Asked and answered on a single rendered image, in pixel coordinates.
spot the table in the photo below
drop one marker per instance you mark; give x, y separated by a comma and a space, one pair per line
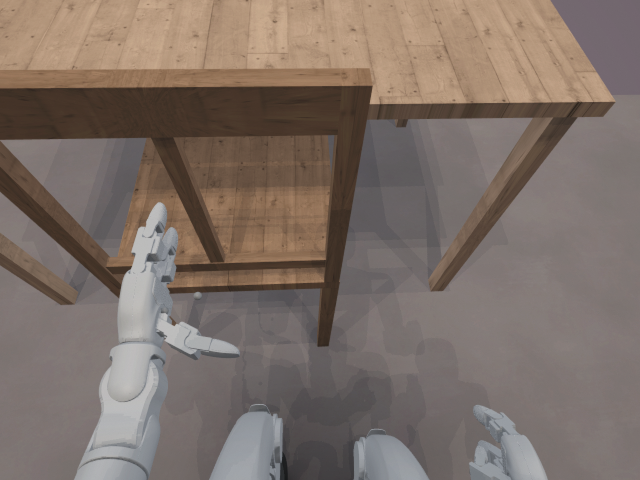
428, 59

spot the right robot hand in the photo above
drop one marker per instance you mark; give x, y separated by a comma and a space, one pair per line
517, 459

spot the chair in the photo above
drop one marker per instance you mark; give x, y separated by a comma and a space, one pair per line
239, 157

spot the left robot thigh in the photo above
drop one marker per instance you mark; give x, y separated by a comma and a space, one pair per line
253, 445

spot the robot right shin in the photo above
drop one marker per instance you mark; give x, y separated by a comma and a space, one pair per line
376, 431

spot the left robot hand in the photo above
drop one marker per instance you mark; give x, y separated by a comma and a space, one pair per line
144, 293

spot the left robot forearm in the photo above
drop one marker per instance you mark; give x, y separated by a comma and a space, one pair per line
131, 392

